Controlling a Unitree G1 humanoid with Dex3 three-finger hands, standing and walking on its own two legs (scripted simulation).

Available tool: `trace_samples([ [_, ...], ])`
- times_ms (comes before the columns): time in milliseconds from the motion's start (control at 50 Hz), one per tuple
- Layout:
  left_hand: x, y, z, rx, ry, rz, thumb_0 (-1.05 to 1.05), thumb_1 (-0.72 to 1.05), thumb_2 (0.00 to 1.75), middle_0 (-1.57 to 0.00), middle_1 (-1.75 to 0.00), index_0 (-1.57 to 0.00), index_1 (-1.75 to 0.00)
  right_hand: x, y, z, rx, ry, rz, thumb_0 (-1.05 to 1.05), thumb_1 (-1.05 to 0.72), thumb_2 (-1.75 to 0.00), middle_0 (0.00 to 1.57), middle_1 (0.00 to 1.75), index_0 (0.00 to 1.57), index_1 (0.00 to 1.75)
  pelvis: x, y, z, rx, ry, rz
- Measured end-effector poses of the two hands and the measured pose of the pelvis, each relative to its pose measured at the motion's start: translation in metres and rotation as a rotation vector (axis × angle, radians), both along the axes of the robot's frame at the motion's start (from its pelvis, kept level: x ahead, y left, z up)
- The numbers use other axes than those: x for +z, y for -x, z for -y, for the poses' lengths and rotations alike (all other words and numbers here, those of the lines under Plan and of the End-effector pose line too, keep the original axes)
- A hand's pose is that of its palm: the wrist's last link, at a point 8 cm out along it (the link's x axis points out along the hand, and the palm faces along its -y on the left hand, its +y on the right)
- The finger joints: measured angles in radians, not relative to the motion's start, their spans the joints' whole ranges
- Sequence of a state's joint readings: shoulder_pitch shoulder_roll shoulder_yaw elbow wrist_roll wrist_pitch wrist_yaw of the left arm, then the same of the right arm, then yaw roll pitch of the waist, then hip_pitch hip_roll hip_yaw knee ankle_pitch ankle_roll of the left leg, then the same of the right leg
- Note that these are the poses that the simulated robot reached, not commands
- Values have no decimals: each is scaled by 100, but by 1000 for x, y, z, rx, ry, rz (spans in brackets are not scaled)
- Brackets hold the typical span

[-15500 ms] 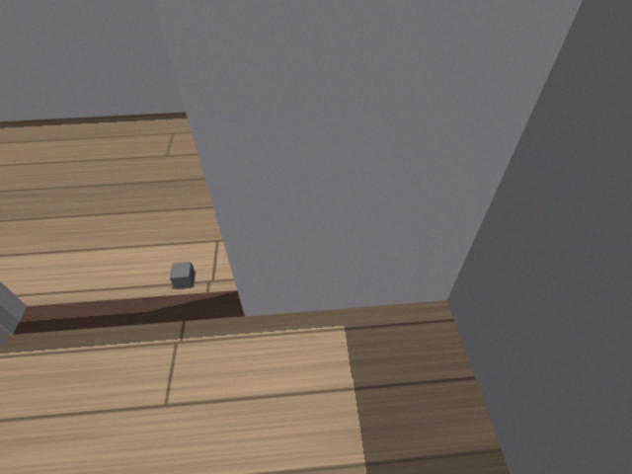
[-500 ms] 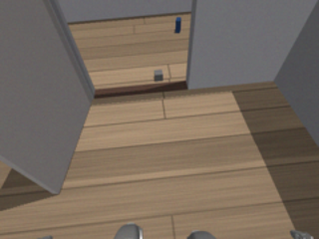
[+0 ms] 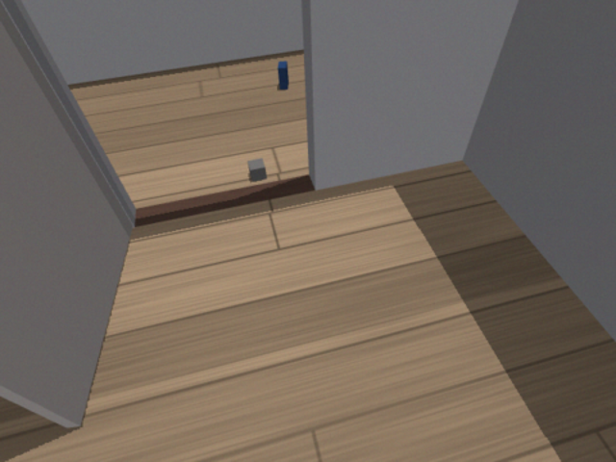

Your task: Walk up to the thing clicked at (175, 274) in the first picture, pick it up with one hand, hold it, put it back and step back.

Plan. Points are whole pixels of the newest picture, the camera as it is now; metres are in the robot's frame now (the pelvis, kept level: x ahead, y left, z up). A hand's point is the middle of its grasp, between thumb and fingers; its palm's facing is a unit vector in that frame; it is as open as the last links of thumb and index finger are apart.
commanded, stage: walk up
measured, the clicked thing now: (257, 169) +1.49 +0.26 -0.71
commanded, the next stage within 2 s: stand in 0.46 s
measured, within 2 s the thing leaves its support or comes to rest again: neither
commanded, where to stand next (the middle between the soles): +0.09 +0.03 m, yaw +0 degrees
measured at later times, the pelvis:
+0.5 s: pelvis +0.02 +0.01 +0.03, yaw -3 degrees
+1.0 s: pelvis +0.01 +0.02 +0.04, yaw +0 degrees
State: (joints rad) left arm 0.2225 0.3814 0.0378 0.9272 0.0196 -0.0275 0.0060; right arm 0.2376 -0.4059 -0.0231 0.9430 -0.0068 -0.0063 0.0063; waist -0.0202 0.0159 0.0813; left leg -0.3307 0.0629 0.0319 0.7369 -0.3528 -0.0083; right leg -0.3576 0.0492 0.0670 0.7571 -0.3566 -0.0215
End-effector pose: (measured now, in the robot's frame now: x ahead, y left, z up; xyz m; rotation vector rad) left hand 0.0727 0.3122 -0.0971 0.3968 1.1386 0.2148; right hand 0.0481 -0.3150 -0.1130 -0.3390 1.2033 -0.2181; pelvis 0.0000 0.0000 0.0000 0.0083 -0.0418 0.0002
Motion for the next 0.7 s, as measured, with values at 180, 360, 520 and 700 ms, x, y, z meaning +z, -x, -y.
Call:
trace_samples([
  [180, 5, -23, 13, -12, 38, -3, 1, 90, 89, -21, -30, -20, -30, 7, -16, -7, -9, -28, 14, 1, -91, -89, 20, 30, 20, 30, 12, -9, 0, -20, -7, -8],
  [360, 12, -51, 17, -38, 49, 6, 0, 90, 89, -21, -30, -20, -30, 14, -34, -15, -43, -44, 42, 1, -91, -89, 20, 30, 20, 30, 21, -12, -6, -45, -9, -6],
  [520, 16, -66, 16, -53, 63, 3, 0, 90, 90, -21, -30, -20, -30, 20, -33, -21, -70, -41, 24, 0, -91, -89, 20, 30, 20, 30, 28, -16, -11, -43, -3, -4],
  [700, 15, -57, 10, -14, 79, -17, 0, 90, 90, -21, -30, -20, -30, 27, -29, -28, -59, -33, -16, 1, -91, -89, 20, 30, 20, 30, 34, -15, -15, -22, 2, -2],
])
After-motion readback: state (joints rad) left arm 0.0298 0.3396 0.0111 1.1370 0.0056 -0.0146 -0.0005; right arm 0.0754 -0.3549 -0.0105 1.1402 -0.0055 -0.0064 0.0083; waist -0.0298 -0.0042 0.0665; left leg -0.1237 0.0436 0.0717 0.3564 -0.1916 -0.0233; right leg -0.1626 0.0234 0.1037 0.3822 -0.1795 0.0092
